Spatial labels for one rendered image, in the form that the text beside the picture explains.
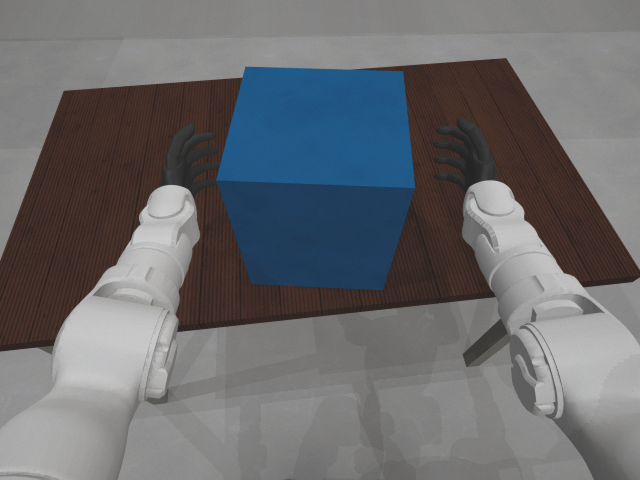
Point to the robot right hand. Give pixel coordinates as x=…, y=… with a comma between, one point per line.
x=477, y=164

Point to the left robot upper arm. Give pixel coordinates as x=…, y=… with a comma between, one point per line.
x=115, y=355

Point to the right robot upper arm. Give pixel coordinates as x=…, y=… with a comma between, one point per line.
x=583, y=372

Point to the table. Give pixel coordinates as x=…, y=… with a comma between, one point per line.
x=104, y=154

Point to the robot left forearm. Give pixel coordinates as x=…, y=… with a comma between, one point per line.
x=153, y=266

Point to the robot right forearm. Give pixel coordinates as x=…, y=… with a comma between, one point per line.
x=524, y=276

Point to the robot left hand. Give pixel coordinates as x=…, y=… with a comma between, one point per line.
x=177, y=169

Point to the carton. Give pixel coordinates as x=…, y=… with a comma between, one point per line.
x=317, y=175

